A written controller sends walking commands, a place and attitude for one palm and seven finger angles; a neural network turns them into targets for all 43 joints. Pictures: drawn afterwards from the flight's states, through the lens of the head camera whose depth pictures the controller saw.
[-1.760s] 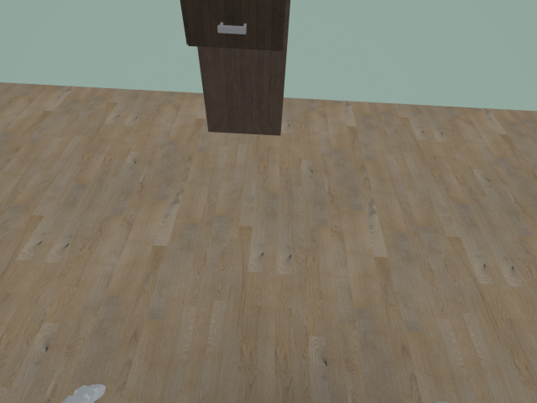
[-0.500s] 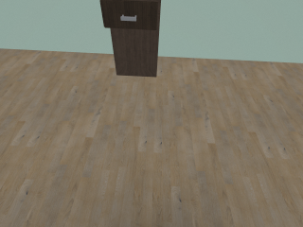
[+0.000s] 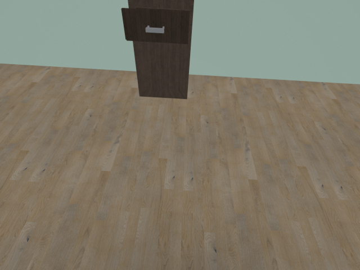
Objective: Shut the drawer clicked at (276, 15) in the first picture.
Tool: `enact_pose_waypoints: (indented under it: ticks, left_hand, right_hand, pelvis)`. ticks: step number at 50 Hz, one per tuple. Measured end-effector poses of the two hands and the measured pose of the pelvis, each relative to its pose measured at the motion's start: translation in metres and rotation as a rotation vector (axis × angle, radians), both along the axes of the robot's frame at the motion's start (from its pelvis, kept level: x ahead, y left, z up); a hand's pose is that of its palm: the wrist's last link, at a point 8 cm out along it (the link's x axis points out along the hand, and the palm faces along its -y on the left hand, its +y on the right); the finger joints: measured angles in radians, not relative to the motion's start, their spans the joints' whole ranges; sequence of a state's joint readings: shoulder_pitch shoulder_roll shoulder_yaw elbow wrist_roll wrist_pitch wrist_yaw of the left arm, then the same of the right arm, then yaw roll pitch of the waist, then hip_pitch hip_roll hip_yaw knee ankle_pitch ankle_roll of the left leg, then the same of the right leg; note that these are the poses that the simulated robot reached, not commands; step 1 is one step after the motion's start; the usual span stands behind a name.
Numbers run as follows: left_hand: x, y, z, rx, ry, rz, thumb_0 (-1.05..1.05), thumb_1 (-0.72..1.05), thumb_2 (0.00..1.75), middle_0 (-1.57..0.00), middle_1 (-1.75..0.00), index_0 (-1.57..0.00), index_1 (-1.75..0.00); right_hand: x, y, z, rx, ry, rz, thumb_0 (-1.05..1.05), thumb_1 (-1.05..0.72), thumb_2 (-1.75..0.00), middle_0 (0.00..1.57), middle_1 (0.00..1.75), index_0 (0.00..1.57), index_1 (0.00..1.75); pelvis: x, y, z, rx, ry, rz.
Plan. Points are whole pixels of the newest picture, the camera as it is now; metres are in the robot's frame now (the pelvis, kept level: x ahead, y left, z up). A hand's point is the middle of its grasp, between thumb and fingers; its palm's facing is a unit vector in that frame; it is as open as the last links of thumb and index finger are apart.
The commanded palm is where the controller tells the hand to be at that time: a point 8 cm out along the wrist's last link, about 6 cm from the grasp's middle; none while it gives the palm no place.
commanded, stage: walk to a spot facing it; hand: left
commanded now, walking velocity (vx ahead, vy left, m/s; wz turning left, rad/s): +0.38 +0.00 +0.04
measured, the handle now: (155, 28) +1.41 +0.23 -0.03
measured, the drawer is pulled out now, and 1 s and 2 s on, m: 0.28 0.28 0.28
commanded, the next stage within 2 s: take the last steps up to it in 1.68 s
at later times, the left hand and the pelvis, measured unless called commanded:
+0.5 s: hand (131, 212) +0.32 +0.17 -0.18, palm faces -0.06 -0.98 -0.20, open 7.4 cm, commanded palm none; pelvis +0.18 -0.01 -0.02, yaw +0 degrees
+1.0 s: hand (119, 222) +0.30 +0.20 -0.19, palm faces +0.16 -0.98 -0.14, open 7.4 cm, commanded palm none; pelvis +0.38 +0.03 -0.01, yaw +4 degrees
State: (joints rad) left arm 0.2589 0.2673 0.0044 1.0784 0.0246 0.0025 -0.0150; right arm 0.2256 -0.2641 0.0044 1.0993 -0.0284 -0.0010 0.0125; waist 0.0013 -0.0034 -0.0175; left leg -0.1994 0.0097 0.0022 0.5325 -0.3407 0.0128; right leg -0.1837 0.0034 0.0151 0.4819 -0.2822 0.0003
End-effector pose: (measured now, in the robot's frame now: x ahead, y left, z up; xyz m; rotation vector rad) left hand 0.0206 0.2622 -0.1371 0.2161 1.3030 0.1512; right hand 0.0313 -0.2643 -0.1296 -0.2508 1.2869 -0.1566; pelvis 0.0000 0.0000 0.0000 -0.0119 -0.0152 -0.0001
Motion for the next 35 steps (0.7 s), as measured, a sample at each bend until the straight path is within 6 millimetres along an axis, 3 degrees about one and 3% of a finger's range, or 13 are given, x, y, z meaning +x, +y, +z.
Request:
enact_pose_waypoints:
  ticks: [6, 8, 10, 13, 17, 20, 23, 25, 28, 32, 35]
  left_hand:
    - [-0.023, -0.012, -0.024, -0.084, 0.126, 0.068, 0.00, 0.90, 0.89, -0.20, -0.30, -0.20, -0.30]
    - [-0.021, -0.013, -0.026, -0.098, 0.184, 0.057, 0.01, 0.90, 0.89, -0.20, -0.30, -0.20, -0.30]
    - [-0.007, -0.014, -0.023, -0.103, 0.205, 0.039, 0.01, 0.90, 0.89, -0.20, -0.30, -0.20, -0.30]
    - [0.036, -0.015, -0.018, -0.109, 0.165, 0.020, 0.01, 0.90, 0.89, -0.20, -0.30, -0.20, -0.30]
    - [0.117, -0.019, -0.013, -0.099, 0.047, -0.013, 0.01, 0.92, 0.89, -0.20, -0.30, -0.20, -0.30]
    - [0.188, -0.026, -0.009, -0.086, -0.051, -0.056, 0.01, 0.92, 0.89, -0.20, -0.30, -0.20, -0.30]
    - [0.258, -0.039, -0.008, -0.070, -0.159, -0.096, 0.01, 0.92, 0.89, -0.19, -0.30, -0.19, -0.30]
    - [0.294, -0.047, -0.009, -0.054, -0.242, -0.101, 0.01, 0.92, 0.89, -0.20, -0.30, -0.20, -0.30]
    - [0.316, -0.054, -0.006, -0.051, -0.287, -0.067, 0.00, 0.91, 0.89, -0.20, -0.30, -0.20, -0.30]
    - [0.310, -0.061, -0.003, -0.060, -0.216, -0.021, 0.00, 0.91, 0.89, -0.20, -0.30, -0.20, -0.30]
    - [0.303, -0.050, 0.000, -0.036, -0.174, 0.044, -0.02, 0.95, 0.89, -0.20, -0.30, -0.20, -0.30]
  right_hand:
    - [-0.011, 0.037, -0.011, 0.032, 0.086, -0.052, 0.01, -0.90, -0.90, 0.20, 0.30, 0.20, 0.30]
    - [-0.016, 0.049, -0.011, 0.041, 0.088, -0.088, 0.01, -0.90, -0.90, 0.20, 0.30, 0.20, 0.30]
    - [-0.027, 0.062, -0.008, 0.051, 0.116, -0.129, 0.00, -0.90, -0.90, 0.20, 0.30, 0.20, 0.30]
    - [-0.048, 0.080, 0.000, 0.076, 0.212, -0.177, 0.00, -0.90, -0.90, 0.20, 0.30, 0.20, 0.30]
    - [-0.068, 0.096, 0.011, 0.114, 0.362, -0.227, 0.00, -0.90, -0.90, 0.20, 0.30, 0.20, 0.30]
    - [-0.071, 0.100, 0.014, 0.139, 0.450, -0.261, 0.00, -0.90, -0.90, 0.20, 0.30, 0.20, 0.30]
    - [-0.059, 0.092, 0.009, 0.155, 0.509, -0.285, 0.01, -0.90, -0.90, 0.20, 0.30, 0.20, 0.30]
    - [-0.041, 0.080, -0.001, 0.161, 0.526, -0.286, 0.01, -0.90, -0.90, 0.20, 0.30, 0.20, 0.30]
    - [0.014, 0.055, -0.014, 0.141, 0.458, -0.255, 0.01, -0.90, -0.90, 0.20, 0.30, 0.20, 0.30]
    - [0.125, 0.023, -0.020, 0.097, 0.242, -0.175, 0.01, -0.91, -0.90, 0.20, 0.30, 0.20, 0.30]
    - [0.212, 0.010, -0.013, 0.075, 0.071, -0.115, 0.01, -0.91, -0.90, 0.19, 0.30, 0.20, 0.30]
  pelvis:
    - [0.035, 0.016, -0.010, -0.005, 0.006, -0.001]
    - [0.047, 0.021, -0.010, 0.000, 0.007, -0.017]
    - [0.059, 0.022, -0.007, -0.003, 0.005, -0.021]
    - [0.077, 0.021, -0.001, -0.005, 0.010, -0.016]
    - [0.104, 0.016, 0.001, 0.000, 0.022, -0.009]
    - [0.128, 0.008, -0.002, 0.005, 0.024, -0.010]
    - [0.158, -0.004, -0.012, 0.005, 0.015, -0.008]
    - [0.180, -0.014, -0.022, 0.019, 0.005, 0.008]
    - [0.203, -0.022, -0.022, 0.005, -0.017, 0.031]
    - [0.233, -0.025, -0.010, -0.006, -0.019, 0.046]
    - [0.256, -0.024, -0.003, -0.014, -0.011, 0.054]
